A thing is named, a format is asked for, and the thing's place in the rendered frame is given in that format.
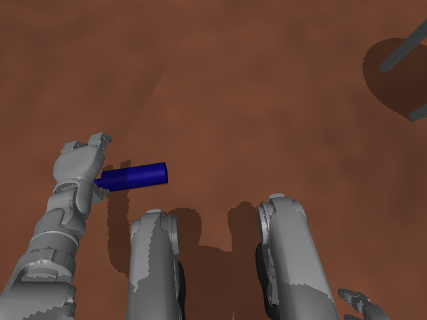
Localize left robot hand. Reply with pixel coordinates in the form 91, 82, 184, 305
53, 132, 112, 205

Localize bottle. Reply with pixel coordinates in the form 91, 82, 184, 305
94, 162, 168, 192

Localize right robot foot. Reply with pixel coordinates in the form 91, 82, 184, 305
256, 243, 280, 320

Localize left robot arm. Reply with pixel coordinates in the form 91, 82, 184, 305
0, 178, 93, 320

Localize right robot hand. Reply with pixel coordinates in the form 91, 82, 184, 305
338, 288, 391, 320

